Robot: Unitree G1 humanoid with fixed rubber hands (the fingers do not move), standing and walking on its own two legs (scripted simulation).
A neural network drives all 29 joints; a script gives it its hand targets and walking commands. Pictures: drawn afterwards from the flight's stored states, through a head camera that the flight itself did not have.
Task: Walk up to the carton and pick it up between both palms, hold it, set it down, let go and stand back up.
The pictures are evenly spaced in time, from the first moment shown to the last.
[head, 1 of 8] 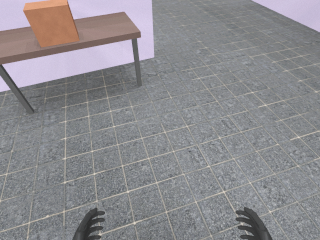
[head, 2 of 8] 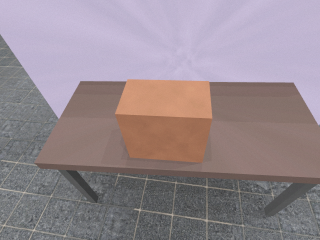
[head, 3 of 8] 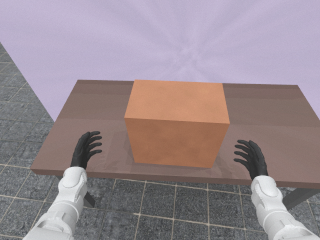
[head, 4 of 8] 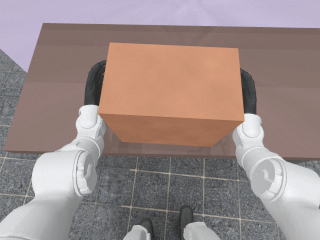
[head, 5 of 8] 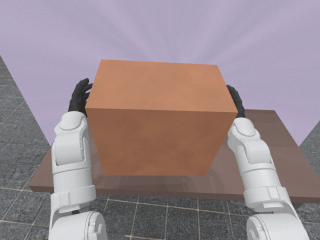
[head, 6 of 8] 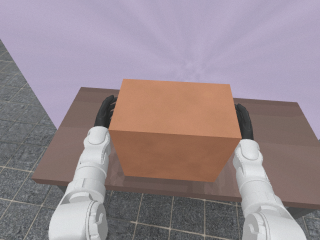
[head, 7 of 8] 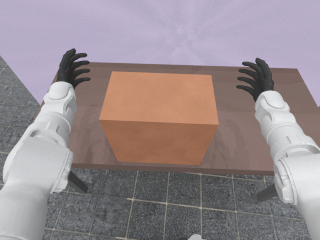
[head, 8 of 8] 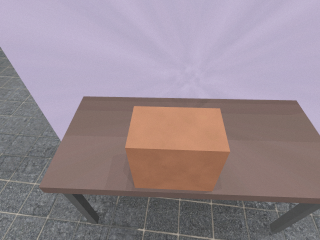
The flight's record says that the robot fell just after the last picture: no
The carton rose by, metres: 0.23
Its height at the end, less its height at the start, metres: +0.00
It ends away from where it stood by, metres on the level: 0.04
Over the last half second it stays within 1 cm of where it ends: yes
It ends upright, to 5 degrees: yes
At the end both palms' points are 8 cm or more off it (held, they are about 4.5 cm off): yes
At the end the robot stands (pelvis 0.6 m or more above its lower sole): yes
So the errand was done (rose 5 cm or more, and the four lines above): yes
